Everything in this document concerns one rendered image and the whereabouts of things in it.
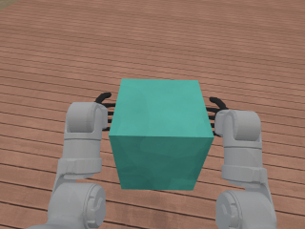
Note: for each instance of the carton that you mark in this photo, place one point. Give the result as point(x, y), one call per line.
point(160, 134)

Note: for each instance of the left robot hand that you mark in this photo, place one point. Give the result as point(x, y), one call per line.
point(99, 100)

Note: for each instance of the right robot upper arm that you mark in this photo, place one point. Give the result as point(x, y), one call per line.
point(244, 210)

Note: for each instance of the left robot forearm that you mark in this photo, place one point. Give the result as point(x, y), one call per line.
point(81, 148)

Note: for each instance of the left robot upper arm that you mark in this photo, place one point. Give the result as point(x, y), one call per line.
point(76, 205)

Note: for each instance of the right robot forearm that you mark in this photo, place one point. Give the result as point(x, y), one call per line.
point(242, 143)

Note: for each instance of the right robot hand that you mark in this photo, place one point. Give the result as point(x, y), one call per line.
point(221, 105)

